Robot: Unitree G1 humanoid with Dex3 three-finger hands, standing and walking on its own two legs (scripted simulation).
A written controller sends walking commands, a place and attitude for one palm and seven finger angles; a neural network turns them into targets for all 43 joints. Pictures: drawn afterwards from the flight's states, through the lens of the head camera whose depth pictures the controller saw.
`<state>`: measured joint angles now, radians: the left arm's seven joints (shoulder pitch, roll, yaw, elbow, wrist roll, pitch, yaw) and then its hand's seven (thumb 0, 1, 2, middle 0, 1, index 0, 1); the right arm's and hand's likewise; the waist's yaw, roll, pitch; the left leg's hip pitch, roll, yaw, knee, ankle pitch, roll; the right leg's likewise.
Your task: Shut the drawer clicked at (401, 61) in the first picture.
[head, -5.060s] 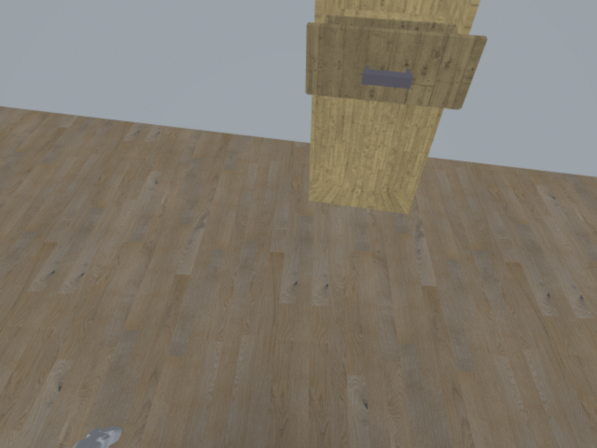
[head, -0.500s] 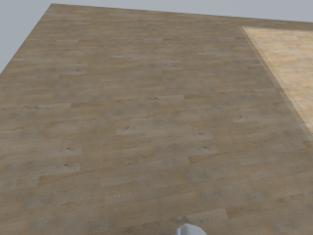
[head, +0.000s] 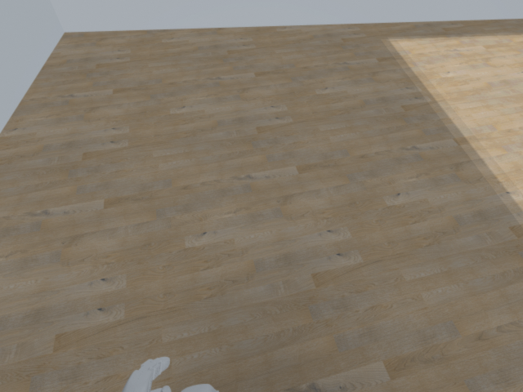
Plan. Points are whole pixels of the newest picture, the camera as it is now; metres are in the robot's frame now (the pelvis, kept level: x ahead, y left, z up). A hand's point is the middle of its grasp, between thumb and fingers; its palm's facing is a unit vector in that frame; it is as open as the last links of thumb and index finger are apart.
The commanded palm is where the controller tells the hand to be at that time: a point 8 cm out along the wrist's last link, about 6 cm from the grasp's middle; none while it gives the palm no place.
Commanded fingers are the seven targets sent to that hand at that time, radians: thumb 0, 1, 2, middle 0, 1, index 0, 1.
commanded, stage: turn to face it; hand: left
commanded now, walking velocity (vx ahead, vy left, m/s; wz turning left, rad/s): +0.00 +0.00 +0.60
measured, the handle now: out of the picture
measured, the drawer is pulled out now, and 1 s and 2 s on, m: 0.29 0.29 0.29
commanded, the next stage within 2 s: none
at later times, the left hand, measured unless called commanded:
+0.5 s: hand out of the picture +0.02 +0.25 -0.16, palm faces +0.32 -0.91 -0.27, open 7.4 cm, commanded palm none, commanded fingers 0.00 0.90 0.90 -0.20 -0.30 -0.20 -0.30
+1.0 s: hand out of the picture -0.10 +0.15 -0.15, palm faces +0.60 -0.76 -0.25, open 7.4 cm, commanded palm none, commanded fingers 0.00 0.90 0.90 -0.20 -0.30 -0.20 -0.30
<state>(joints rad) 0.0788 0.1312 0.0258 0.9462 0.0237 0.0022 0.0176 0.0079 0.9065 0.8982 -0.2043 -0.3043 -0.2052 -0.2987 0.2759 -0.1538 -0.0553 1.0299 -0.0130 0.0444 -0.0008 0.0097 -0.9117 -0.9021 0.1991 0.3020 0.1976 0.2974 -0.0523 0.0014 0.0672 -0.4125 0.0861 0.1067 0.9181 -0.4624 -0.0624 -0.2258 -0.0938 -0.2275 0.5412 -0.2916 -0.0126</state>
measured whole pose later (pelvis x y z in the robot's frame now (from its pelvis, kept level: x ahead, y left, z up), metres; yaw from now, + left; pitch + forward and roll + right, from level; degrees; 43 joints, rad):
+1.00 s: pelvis -0.02 -0.03 +0.00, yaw +36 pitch -1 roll +2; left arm 0.27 0.20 0.03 0.90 0.03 0.01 0.01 0.01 0.90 0.90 -0.21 -0.30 -0.21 -0.30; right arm 0.14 -0.26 -0.09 0.93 -0.02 0.08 0.03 0.01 -0.91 -0.90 0.20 0.30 0.20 0.30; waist 0.02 -0.01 0.09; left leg -0.39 0.04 0.05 0.85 -0.44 -0.08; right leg -0.20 -0.16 -0.21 0.53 -0.31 0.02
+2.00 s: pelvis -0.05 -0.01 -0.01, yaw +72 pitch +0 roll +0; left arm 0.24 0.28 0.08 0.92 0.01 0.07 0.02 0.01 0.91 0.90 -0.20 -0.30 -0.20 -0.30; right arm 0.13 -0.24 -0.06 0.89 -0.02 0.02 0.02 0.01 -0.91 -0.90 0.20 0.30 0.20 0.30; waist 0.02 -0.05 0.09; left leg -0.31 0.01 0.05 0.64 -0.33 0.03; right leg -0.40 -0.15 -0.11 1.02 -0.55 0.08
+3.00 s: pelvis -0.06 +0.01 +0.01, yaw +93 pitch -2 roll -1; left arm 0.32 0.22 0.05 1.06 0.03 0.02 -0.02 0.01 0.91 0.90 -0.20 -0.30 -0.20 -0.30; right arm 0.35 -0.14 -0.02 1.05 -0.02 -0.04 -0.02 0.01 -0.92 -0.90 0.20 0.30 0.20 0.30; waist 0.02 -0.04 0.01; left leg -0.05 -0.03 0.04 0.33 -0.25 0.06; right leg -0.50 -0.09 -0.05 1.04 -0.28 0.04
